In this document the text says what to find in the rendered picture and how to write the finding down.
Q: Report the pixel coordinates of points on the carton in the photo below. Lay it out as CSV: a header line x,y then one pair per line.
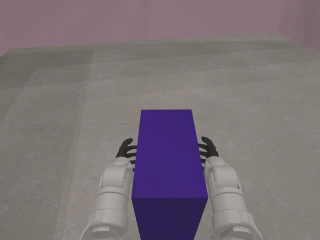
x,y
169,192

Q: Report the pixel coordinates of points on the robot left forearm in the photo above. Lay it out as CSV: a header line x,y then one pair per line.
x,y
109,216

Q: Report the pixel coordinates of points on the robot right forearm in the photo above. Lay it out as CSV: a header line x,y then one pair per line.
x,y
230,214

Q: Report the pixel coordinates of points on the right robot hand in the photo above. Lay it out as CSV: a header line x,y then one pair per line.
x,y
210,148

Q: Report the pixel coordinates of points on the left robot hand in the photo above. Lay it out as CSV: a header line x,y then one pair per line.
x,y
124,148

